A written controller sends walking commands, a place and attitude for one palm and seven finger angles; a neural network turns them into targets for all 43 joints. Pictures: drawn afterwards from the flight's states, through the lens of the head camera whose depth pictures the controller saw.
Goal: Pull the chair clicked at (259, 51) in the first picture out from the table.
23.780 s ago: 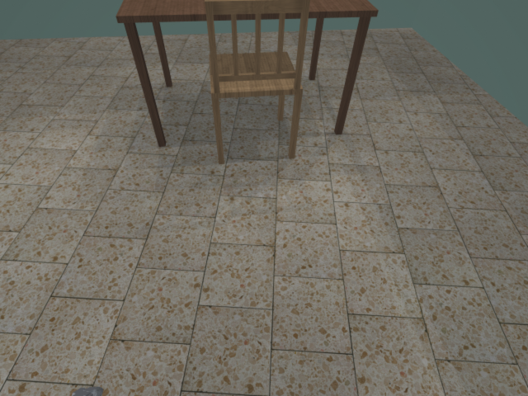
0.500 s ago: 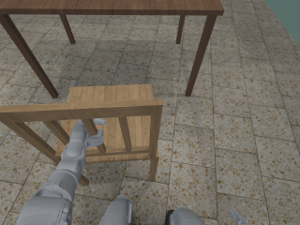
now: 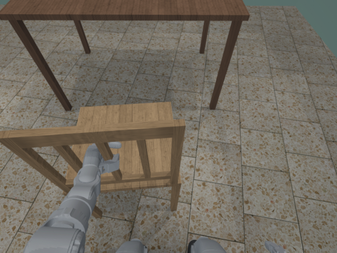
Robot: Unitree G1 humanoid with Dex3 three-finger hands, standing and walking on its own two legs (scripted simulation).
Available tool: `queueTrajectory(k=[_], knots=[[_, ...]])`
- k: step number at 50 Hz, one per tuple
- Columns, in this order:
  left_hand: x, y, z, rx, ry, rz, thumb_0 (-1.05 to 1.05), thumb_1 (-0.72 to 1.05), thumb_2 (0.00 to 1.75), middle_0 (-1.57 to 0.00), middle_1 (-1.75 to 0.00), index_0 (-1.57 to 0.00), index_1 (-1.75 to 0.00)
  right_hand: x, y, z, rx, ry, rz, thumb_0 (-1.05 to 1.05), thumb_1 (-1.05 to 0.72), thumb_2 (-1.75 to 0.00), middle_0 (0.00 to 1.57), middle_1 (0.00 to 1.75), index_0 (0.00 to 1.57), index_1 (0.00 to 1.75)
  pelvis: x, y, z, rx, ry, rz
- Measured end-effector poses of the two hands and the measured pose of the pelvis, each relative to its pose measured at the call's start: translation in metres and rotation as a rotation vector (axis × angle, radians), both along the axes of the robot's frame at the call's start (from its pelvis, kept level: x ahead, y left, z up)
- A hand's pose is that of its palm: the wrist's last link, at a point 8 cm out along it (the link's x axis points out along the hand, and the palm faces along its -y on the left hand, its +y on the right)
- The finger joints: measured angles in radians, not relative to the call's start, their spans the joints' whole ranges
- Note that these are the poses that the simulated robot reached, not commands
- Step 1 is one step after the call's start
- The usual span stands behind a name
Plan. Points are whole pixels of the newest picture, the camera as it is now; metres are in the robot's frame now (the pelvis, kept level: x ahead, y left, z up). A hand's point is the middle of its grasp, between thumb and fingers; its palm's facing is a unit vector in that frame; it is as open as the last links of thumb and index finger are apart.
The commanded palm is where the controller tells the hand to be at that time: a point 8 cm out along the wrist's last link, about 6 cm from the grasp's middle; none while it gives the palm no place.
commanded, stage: stop walking, hand still on the chair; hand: left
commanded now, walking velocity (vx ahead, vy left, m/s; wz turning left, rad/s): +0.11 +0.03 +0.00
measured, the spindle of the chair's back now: (111, 161) +0.37 +0.18 -0.09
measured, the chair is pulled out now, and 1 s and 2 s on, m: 0.56 0.61 0.61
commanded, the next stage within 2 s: open the thumb and straighten the fingers in 0.88 s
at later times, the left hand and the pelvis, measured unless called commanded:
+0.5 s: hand (113, 178) +0.30 +0.15 -0.06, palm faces +0.06 -0.98 -0.19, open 5.5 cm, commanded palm +0.28 +0.20 -0.04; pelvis +0.05 +0.00 +0.02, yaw -2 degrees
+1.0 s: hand (113, 178) +0.30 +0.15 -0.06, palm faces +0.06 -0.98 -0.19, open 5.5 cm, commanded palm +0.28 +0.20 -0.04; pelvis +0.06 +0.00 +0.02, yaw -2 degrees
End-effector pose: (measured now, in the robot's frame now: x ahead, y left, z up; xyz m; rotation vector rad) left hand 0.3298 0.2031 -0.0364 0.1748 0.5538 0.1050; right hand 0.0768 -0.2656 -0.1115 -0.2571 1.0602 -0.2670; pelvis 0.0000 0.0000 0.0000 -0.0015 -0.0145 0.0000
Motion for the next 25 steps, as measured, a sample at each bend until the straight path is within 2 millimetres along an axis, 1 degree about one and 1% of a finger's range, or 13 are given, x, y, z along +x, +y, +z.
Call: queueTrajectory(k=[4,9,13,17,21,25], knots=[[-0.014,-0.001,0.0,0.004,-0.002,-0.021,0.06,0.67,0.79,-0.31,-1.25,-0.5,-1.45,-0.001,0.002,0.009,-0.019,-0.021,-0.02,0.01,-0.9,-0.9,0.2,0.3,0.21,0.3,0.0,0.006,0.004,-0.004,-0.013,-0.018],[-0.032,-0.001,0.0,-0.002,0.001,-0.024,0.06,0.67,0.79,-0.3,-1.26,-0.5,-1.45,0.008,0.017,0.013,0.01,-0.044,-0.004,0.01,-0.9,-0.9,0.2,0.3,0.2,0.3,0.007,0.006,0.009,-0.009,-0.026,-0.024],[-0.041,-0.001,0.0,-0.001,0.002,-0.016,0.07,0.67,0.8,-0.3,-1.26,-0.5,-1.45,0.025,0.028,0.013,0.05,-0.077,0.016,0.01,-0.9,-0.9,0.2,0.3,0.21,0.3,0.016,0.003,0.01,0.002,-0.038,-0.03],[-0.047,-0.001,0.001,-0.002,0.011,-0.003,0.07,0.67,0.81,-0.31,-1.25,-0.5,-1.45,0.045,0.035,0.015,0.077,-0.114,0.022,0.01,-0.9,-0.9,0.2,0.3,0.21,0.3,0.028,0.002,0.013,0.002,-0.033,-0.038],[-0.048,-0.002,0.001,-0.001,0.016,0.005,0.08,0.66,0.81,-0.31,-1.24,-0.5,-1.45,0.065,0.034,0.019,0.079,-0.144,0.027,0.01,-0.9,-0.9,0.2,0.3,0.21,0.3,0.039,0.001,0.015,0.003,-0.029,-0.042],[-0.048,-0.002,0.001,-0.001,0.018,0.008,0.08,0.67,0.82,-0.31,-1.24,-0.5,-1.45,0.082,0.028,0.025,0.065,-0.169,0.031,0.01,-0.9,-0.9,0.2,0.3,0.21,0.3,0.048,0.0,0.017,0.003,-0.028,-0.042]])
